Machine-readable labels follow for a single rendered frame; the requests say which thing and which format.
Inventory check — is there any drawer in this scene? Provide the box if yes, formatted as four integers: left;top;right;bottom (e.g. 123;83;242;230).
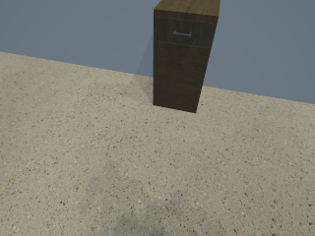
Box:
157;17;213;48

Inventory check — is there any handle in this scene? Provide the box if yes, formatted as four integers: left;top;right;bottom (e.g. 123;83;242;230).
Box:
172;31;192;39

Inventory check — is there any cabinet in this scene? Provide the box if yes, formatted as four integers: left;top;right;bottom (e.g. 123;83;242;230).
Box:
153;0;221;113

